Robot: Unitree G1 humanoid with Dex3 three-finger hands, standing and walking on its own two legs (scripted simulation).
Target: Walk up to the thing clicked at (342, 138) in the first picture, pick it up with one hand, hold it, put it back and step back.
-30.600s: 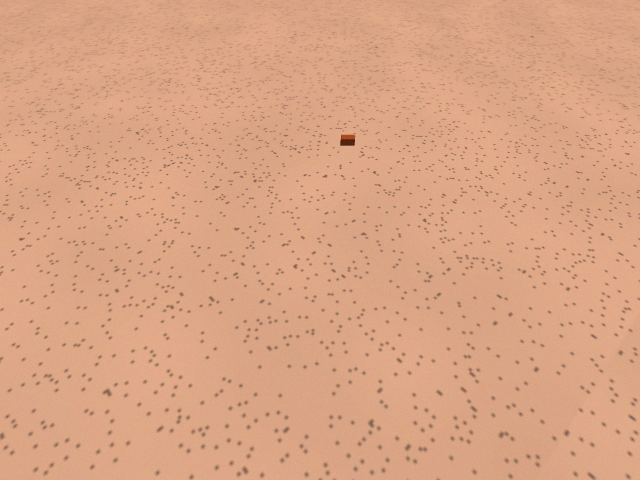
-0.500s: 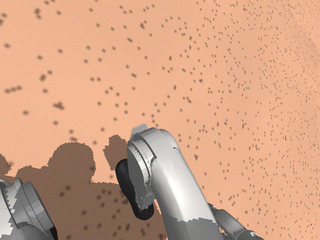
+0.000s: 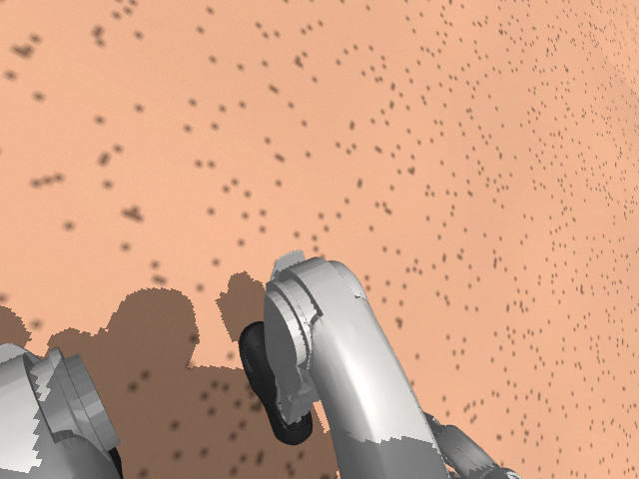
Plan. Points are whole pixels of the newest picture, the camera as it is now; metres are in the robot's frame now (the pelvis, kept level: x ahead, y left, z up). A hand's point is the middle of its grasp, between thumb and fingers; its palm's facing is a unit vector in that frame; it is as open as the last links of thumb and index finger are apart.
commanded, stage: settle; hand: left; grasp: from above
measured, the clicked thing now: out of the picture +0.48 +0.41 -0.27
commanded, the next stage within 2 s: lift in 0.48 s
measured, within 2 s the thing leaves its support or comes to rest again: neither
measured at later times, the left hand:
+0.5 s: hand out of the picture +0.46 +0.39 -0.14, palm faces -0.41 -0.14 -0.90, open 7.4 cm
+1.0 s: hand out of the picture +0.41 +0.39 -0.06, palm faces -0.46 -0.18 -0.87, open 6.2 cm
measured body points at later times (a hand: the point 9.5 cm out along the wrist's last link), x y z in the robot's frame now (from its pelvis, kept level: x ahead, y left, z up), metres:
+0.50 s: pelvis -0.01 +0.00 +0.01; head +0.24 +0.13 +0.37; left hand +0.47 +0.40 -0.09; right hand +0.09 -0.27 -0.05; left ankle +0.06 +0.13 -0.27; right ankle +0.12 -0.13 -0.27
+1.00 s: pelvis -0.01 -0.01 +0.06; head +0.21 +0.10 +0.43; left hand +0.43 +0.40 -0.01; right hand +0.10 -0.27 -0.04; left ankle +0.06 +0.13 -0.27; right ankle +0.12 -0.13 -0.27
